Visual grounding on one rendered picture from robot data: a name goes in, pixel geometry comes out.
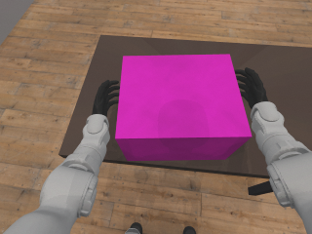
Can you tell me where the left robot upper arm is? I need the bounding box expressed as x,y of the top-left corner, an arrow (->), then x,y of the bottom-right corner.
3,165 -> 98,234

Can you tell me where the robot left forearm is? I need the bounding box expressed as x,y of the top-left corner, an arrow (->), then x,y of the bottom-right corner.
39,114 -> 110,206

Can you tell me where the right robot hand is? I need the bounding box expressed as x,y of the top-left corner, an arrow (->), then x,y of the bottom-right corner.
234,67 -> 268,109

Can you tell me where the left robot foot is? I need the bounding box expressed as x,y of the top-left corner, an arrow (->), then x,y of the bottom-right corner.
130,222 -> 142,234

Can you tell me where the carton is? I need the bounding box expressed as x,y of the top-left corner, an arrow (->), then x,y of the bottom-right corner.
115,54 -> 252,161

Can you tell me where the left robot hand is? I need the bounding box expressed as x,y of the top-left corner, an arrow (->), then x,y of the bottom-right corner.
92,80 -> 120,117

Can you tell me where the table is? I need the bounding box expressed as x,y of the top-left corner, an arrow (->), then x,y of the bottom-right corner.
58,34 -> 312,196

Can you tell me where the right robot upper arm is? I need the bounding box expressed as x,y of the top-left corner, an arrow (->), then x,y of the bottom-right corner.
266,152 -> 312,234

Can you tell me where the robot right forearm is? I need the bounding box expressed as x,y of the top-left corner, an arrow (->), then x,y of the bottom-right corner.
251,101 -> 312,166

